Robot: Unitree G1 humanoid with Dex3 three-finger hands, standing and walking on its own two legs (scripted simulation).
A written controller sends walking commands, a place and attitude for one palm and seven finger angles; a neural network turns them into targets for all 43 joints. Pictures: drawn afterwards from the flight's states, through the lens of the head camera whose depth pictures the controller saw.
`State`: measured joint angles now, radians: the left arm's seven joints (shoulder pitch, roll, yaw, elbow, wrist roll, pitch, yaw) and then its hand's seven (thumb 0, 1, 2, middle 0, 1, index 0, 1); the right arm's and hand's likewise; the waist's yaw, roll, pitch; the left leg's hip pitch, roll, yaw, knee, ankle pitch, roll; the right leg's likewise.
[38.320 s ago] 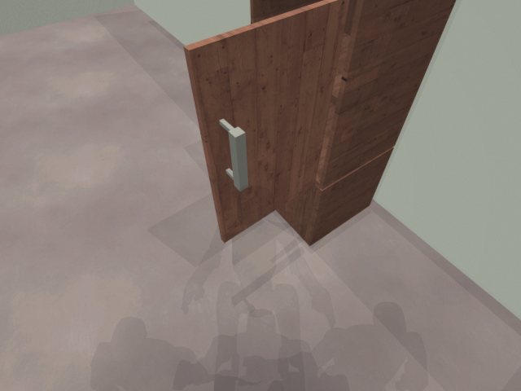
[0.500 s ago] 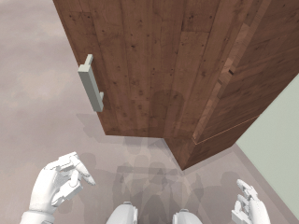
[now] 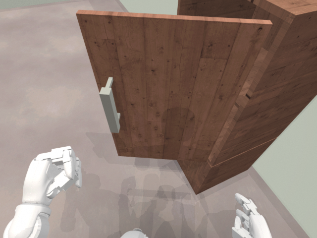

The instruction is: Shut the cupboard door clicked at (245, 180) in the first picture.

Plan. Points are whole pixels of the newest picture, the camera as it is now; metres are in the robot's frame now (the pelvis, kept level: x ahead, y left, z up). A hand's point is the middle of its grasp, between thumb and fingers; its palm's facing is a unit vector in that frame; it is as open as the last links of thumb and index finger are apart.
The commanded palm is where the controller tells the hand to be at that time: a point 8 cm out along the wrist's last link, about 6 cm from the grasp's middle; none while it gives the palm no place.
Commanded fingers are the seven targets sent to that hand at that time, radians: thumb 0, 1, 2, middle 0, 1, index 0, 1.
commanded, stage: raise the hand and make a fist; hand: left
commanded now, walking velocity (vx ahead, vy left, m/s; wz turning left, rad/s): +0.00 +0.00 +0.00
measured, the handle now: (112, 106) +0.44 +0.17 +0.07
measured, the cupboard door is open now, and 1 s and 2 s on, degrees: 62 62 62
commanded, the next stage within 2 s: bring the fist close to the handle in 0.34 s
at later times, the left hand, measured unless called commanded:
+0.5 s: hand (95, 184) +0.22 +0.16 +0.06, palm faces -0.02 -1.00 -0.02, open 3.1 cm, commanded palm +0.21 +0.22 +0.08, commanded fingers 0.00 0.90 0.90 -1.30 -1.50 -1.30 -1.50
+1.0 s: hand (104, 151) +0.29 +0.16 +0.08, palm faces +0.04 -1.00 -0.05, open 3.1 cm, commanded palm +0.26 +0.20 +0.08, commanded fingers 0.00 0.90 0.90 -1.30 -1.50 -1.30 -1.50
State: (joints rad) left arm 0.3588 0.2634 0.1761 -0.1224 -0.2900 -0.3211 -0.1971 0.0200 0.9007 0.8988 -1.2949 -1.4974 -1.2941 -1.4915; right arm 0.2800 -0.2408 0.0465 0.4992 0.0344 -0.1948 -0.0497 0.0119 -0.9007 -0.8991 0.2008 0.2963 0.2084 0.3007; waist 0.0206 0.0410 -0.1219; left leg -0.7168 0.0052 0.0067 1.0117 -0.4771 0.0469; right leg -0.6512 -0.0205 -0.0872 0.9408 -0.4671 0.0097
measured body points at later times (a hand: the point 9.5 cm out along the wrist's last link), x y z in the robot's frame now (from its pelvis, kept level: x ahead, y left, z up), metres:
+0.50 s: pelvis +0.00 -0.02 +0.00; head +0.04 -0.02 +0.45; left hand +0.22 +0.22 +0.06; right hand +0.18 -0.25 -0.07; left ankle +0.02 +0.08 -0.68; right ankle +0.00 -0.13 -0.68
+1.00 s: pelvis +0.01 -0.03 +0.00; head +0.05 -0.03 +0.45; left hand +0.28 +0.21 +0.09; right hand +0.16 -0.27 -0.08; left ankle +0.02 +0.08 -0.68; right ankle +0.00 -0.13 -0.68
